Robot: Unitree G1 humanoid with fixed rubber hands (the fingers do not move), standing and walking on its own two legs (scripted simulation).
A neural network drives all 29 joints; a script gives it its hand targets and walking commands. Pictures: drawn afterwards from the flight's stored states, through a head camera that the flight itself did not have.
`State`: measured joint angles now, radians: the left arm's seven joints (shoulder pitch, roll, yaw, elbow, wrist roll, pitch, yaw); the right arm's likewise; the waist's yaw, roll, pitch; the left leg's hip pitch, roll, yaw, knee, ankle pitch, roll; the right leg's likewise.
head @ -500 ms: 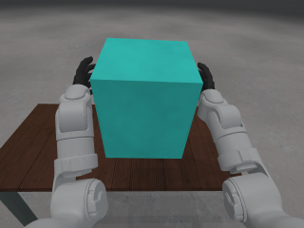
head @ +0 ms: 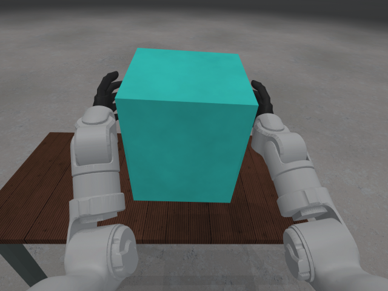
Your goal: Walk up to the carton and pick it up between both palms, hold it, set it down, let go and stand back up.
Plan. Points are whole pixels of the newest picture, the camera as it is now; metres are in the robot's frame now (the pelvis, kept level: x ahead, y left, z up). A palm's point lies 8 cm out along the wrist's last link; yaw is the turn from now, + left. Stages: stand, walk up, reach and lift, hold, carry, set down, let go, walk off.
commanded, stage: hold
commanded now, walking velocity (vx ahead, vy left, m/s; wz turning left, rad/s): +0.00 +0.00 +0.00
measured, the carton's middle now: (185, 127) +0.39 +0.00 +0.21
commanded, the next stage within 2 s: set down in 1.20 s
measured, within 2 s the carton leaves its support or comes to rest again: neither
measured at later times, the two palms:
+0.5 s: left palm (105, 114) +0.36 +0.15 +0.26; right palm (262, 120) +0.36 -0.15 +0.24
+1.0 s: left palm (105, 111) +0.36 +0.15 +0.26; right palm (262, 116) +0.36 -0.15 +0.25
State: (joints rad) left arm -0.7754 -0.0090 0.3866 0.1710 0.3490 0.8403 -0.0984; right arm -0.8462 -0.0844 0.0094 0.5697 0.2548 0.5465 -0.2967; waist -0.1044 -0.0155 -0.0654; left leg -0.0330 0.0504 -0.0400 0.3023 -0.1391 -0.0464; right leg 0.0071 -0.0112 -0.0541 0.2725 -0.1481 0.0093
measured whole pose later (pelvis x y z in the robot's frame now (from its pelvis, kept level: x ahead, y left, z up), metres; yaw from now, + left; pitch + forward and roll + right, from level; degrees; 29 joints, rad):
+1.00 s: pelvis +0.00 +0.00 +0.00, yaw +0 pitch -7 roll -1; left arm -0.77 0.00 0.38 0.17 0.34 0.84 -0.10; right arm -0.86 -0.09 0.01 0.57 0.26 0.55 -0.30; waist -0.11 -0.02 -0.07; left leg -0.04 0.05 -0.04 0.30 -0.14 -0.05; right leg 0.00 -0.01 -0.05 0.27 -0.15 0.01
